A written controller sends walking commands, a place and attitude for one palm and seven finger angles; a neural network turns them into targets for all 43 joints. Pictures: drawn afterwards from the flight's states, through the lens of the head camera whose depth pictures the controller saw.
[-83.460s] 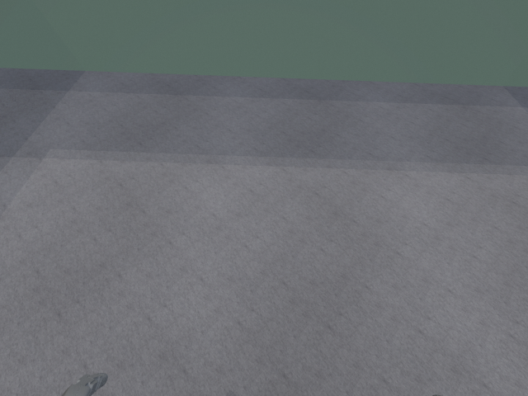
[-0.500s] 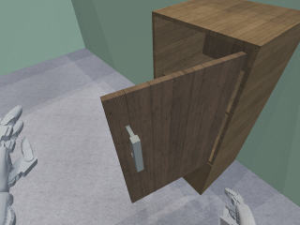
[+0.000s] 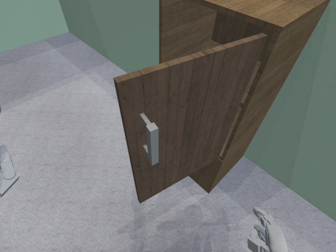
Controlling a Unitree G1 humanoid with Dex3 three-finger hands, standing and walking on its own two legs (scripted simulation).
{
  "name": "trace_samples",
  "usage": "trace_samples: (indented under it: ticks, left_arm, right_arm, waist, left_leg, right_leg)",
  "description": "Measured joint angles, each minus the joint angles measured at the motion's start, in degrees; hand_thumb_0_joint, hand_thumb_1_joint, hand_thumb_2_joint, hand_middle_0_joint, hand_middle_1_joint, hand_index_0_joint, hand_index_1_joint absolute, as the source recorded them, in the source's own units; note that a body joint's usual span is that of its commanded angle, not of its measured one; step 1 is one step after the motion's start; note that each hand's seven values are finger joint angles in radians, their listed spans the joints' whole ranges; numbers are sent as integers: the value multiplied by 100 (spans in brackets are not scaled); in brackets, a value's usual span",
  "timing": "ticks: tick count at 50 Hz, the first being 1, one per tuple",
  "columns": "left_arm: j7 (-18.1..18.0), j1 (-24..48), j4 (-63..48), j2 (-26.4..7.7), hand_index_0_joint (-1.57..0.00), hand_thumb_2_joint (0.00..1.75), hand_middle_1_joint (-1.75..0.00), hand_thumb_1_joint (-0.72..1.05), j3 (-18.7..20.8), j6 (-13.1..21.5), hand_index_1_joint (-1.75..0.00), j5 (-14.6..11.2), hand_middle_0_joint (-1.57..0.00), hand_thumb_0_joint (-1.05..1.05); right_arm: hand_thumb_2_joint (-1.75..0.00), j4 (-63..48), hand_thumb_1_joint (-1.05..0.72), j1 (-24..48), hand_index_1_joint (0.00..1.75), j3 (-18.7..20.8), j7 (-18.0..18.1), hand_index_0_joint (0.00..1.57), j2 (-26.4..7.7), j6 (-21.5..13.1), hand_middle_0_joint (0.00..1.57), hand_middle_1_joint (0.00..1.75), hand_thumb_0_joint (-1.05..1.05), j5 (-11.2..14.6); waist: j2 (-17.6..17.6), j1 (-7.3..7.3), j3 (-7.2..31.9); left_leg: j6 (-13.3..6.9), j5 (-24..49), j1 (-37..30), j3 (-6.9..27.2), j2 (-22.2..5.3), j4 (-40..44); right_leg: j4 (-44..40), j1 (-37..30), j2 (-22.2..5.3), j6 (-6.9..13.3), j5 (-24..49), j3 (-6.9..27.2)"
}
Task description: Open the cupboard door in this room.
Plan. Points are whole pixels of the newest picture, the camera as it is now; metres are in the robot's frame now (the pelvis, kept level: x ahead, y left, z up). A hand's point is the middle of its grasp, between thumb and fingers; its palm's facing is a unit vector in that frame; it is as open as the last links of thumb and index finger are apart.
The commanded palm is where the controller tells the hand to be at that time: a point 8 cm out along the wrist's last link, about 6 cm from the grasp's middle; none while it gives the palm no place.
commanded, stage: step back with the hand held close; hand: left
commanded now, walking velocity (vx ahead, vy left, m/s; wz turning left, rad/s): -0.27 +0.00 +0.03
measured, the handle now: (148, 140) +0.36 +0.08 +0.08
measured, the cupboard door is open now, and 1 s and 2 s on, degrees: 77 77 77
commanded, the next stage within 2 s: stop stepping back and stand still in 0.76 s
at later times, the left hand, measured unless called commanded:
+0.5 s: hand out of the picture +0.14 +0.26 +0.16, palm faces +0.44 -0.77 -0.45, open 7.4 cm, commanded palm +0.06 +0.30 +0.19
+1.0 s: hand out of the picture +0.00 +0.29 +0.18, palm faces +0.37 -0.84 -0.40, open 7.4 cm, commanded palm -0.07 +0.32 +0.19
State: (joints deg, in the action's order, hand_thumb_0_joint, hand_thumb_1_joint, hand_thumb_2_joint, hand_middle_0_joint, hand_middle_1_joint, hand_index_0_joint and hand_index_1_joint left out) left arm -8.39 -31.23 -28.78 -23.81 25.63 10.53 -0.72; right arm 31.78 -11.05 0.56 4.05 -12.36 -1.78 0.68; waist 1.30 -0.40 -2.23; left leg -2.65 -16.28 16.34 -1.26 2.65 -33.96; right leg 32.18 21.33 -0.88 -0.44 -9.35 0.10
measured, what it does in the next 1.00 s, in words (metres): walks backwards: right foot, then left foot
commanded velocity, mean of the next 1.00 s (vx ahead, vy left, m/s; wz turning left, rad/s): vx -0.26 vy -0.01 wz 0.00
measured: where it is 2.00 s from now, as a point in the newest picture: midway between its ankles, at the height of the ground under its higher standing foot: outside the picture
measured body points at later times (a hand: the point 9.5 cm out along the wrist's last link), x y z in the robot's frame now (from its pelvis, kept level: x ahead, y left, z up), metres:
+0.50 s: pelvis -0.07 -0.01 +0.00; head -0.03 +0.01 +0.44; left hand +0.11 +0.30 +0.19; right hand +0.11 -0.23 -0.09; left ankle +0.02 +0.09 -0.73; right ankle -0.06 -0.13 -0.73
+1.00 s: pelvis -0.21 +0.03 +0.02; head -0.18 +0.09 +0.46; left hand -0.02 +0.33 +0.20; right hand -0.03 -0.18 -0.04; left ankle -0.07 +0.10 -0.73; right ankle -0.31 -0.12 -0.66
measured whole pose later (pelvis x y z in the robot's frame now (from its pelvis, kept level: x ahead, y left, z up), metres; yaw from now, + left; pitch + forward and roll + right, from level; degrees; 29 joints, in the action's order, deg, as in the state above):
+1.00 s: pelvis -0.21 +0.03 +0.02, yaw +0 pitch +2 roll -5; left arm -8.8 -31.7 -36.5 -27.0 25.0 9.6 -2.9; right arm 35.8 -9.0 -2.0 2.3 -6.5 -7.6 -0.7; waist 3.7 0.5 -0.7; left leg -2.6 1.6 22.7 0.5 -1.3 -16.6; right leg 49.0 15.4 3.0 -0.5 -29.6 0.0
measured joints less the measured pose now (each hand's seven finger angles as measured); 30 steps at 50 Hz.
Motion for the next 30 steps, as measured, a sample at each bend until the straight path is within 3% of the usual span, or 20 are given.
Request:
trace_samples:
  ticks: [7, 12, 15, 17, 20, 26, 30]
  left_arm:
    - [-38, 228, -33, 256, -21, 90, -30, 88, -198, 40, -30, 92, -21, 1]
    - [-101, 166, -346, 68, -21, 90, -30, 88, -81, 172, -30, 86, -21, 1]
    - [-96, 104, -366, -109, -21, 90, -30, 88, 95, 243, -30, 125, -21, 1]
    - [-90, 33, -334, -148, -21, 90, -30, 88, 207, 287, -30, 135, -21, 1]
    - [-121, -4, -265, -109, -21, 90, -30, 88, 399, 391, -30, 81, -21, 1]
    - [-7, 313, -83, 140, -21, 90, -30, 89, -145, 258, -30, -61, -20, 1]
    - [84, -50, -455, -69, -21, 90, -30, 88, -319, 209, -30, -82, -21, 1]
  right_arm:
    - [-90, 51, -90, -90, 30, -73, -28, 20, -5, -75, 20, 30, 2, -36]
    - [-90, 68, -90, -166, 30, -102, -14, 20, -11, -128, 20, 30, 2, -56]
    - [-90, 89, -90, -300, 30, -35, 7, 20, 51, -205, 20, 30, 2, -61]
    - [-90, 150, -90, -409, 30, -11, -9, 20, 98, -258, 20, 30, 2, -71]
    - [-90, 243, -90, -341, 30, -38, -53, 20, 157, -351, 20, 30, 2, -97]
    - [-90, 359, -90, 226, 30, -26, -148, 20, 115, -335, 20, 30, 2, -60]
    - [-90, 292, -90, 233, 30, 41, -113, 20, 90, -205, 20, 30, 2, -19]
  waist:
    - [-7, 9, -21]
    - [76, 117, -109]
    - [20, 180, -86]
    - [-51, 161, 92]
    - [-38, 18, 248]
    - [-131, 58, -205]
    - [-4, 197, -49]
  left_leg:
    - [-27, -336, 491, 71, -51, -548]
    - [-43, 174, 656, 106, -74, -459]
    - [-35, 225, 675, 213, -66, -467]
    - [-19, 228, 755, 275, -96, -440]
    - [35, 296, 1000, 184, -177, -426]
    - [145, 771, 1086, 232, -311, -61]
    - [271, -189, 1157, 328, -196, -936]
  right_leg:
    - [105, 275, 29, 29, 126, -105]
    - [192, 445, 72, -11, -123, -103]
    - [904, 359, 222, -56, -432, 41]
    - [1129, 28, 336, -58, -595, 98]
    - [430, -431, 390, 18, -1174, 236]
    - [114, -286, 512, 74, -635, 196]
    - [102, -168, 452, 46, -566, 195]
